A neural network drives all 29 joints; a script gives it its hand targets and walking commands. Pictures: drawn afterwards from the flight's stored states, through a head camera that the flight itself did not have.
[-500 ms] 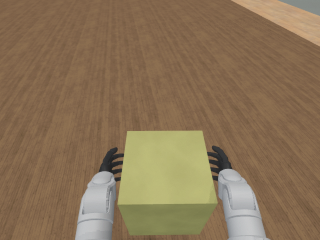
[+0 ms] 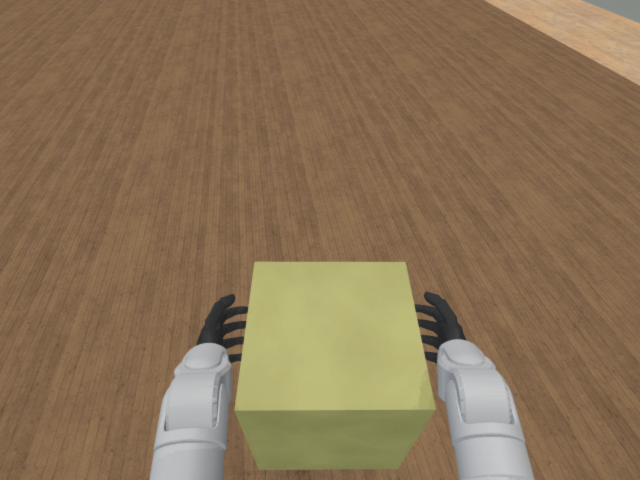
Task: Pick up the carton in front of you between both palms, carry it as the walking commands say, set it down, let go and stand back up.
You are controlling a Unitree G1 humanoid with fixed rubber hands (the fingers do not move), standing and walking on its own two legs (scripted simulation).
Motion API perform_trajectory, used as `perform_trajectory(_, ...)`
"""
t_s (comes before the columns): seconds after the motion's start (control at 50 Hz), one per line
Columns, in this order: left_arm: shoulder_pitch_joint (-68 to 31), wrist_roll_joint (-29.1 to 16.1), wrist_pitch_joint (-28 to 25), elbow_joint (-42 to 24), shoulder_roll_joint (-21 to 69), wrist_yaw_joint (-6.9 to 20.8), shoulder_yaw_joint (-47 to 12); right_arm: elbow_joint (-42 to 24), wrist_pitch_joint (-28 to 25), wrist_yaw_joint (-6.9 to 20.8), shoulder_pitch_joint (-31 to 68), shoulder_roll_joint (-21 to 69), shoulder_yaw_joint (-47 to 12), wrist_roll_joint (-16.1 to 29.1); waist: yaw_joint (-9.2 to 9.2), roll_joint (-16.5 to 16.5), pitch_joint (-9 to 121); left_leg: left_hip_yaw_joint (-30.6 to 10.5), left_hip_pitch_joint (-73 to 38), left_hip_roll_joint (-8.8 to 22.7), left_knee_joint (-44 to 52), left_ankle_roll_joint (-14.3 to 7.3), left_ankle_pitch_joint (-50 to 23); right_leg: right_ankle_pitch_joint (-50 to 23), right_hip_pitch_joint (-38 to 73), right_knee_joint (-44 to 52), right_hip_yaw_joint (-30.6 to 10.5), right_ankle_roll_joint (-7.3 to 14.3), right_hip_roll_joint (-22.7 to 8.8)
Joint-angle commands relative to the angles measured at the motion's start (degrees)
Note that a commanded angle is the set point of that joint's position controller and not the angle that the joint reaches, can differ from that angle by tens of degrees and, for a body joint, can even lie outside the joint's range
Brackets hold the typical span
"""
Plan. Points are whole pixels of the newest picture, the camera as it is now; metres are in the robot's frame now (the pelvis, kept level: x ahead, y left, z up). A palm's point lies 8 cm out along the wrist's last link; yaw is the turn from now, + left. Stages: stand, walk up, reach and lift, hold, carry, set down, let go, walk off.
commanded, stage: hold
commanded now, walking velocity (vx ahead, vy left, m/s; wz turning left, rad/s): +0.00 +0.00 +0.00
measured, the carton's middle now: (329, 369) +0.30 +0.00 -0.05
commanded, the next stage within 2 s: set down in 0.82 s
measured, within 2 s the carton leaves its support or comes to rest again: neither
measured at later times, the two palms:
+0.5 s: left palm (213, 356) +0.27 +0.14 +0.05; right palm (462, 361) +0.26 -0.16 +0.05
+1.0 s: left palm (221, 333) +0.31 +0.14 +0.04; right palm (454, 338) +0.29 -0.16 +0.04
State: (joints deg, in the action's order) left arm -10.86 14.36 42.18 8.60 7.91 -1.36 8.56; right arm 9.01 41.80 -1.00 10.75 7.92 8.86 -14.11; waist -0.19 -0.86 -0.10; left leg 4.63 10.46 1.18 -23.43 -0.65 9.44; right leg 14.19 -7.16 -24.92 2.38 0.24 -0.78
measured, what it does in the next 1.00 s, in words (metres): stands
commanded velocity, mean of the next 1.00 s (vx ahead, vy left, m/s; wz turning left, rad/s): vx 0.00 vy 0.00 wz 0.00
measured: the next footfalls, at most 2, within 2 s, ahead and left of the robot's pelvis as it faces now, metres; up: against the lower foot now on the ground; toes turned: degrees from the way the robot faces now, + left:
none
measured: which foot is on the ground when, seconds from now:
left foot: down 0.00-1.00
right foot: down 0.00-1.00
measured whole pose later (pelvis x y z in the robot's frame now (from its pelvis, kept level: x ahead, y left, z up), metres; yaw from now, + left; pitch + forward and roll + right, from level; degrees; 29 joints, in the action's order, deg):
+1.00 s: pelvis +0.00 +0.01 +0.00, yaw -3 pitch -7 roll +0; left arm -18.8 18.5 40.7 19.1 9.7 0.0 15.9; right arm 20.6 39.6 0.2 19.1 9.8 16.9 -18.2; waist 0.6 -1.5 -1.4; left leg -1.6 5.0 -2.2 -23.0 -1.1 10.8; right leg 13.9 -2.7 -23.9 -5.2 0.2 1.7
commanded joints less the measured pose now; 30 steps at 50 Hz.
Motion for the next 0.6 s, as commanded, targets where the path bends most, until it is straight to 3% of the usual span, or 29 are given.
perform_trajectory(0.0, -22.2, -14.0, -2.8, -5.0, 51.0, 13.0, -28.6, -4.2, -3.0, 13.1, 22.8, 50.6, -29.1, 13.5, 0.59, -0.1, 15.0, -9.9, -16.6, -5.1, 1.5, -0.4, -17.8, -19.9, 2.2, 4.7, -8.7, 0.9, 5.2)
perform_trajectory(0.06, -25.5, -13.8, -2.7, -3.6, 52.1, 13.3, -29.3, -1.6, -3.4, 13.4, 25.1, 51.8, -27.7, 13.1, -0.39, 0.8, 12.5, -9.5, -17.0, -5.2, 2.0, -0.4, -11.2, -11.1, -1.5, 6.3, -8.8, 1.5, 4.8)
perform_trajectory(0.3, -31.5, -12.7, -2.3, 3.7, 55.2, 16.3, -26.3, 6.2, -3.7, 15.7, 32.2, 55.2, -24.3, 12.2, 0.03, -0.7, 7.6, -8.9, -15.4, -5.2, 2.0, -0.2, 2.6, 4.8, -6.9, 9.0, -8.9, 3.0, 2.7)
perform_trajectory(0.44, -34.4, -12.2, -2.4, 7.1, 56.8, 17.4, -25.1, 8.9, -3.9, 17.1, 36.2, 56.6, -23.7, 12.6, 0.46, 0.5, 8.0, -9.5, -14.6, -4.7, 2.9, 0.0, 6.4, 7.1, -6.9, 8.4, -8.4, 2.8, 3.0)
perform_trajectory(0.58, -35.2, -11.9, -2.2, 9.0, 57.0, 17.4, -23.9, 10.1, -3.5, 17.4, 37.2, 56.3, -22.5, 12.3, 0.43, 1.8, 8.1, -10.2, -13.9, -3.7, 4.3, 0.1, 5.5, 4.3, -5.2, 7.4, -7.9, 2.2, 3.9)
